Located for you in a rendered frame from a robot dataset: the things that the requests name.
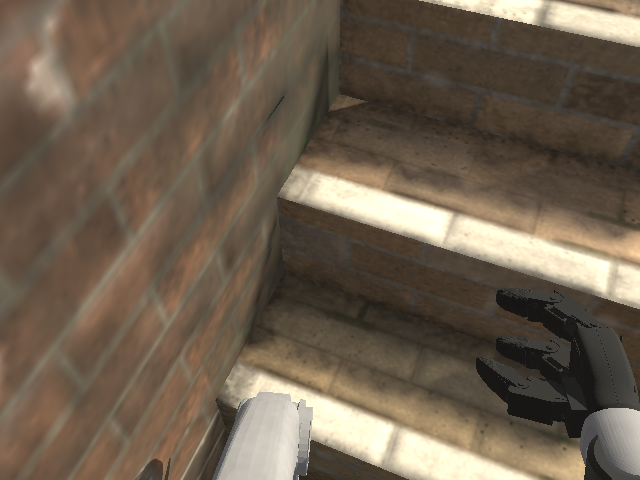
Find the robot right hand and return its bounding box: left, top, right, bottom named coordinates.
left=476, top=288, right=640, bottom=438

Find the right robot forearm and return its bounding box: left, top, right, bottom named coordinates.
left=580, top=408, right=640, bottom=480

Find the left robot thigh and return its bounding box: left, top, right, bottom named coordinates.
left=212, top=391, right=313, bottom=480

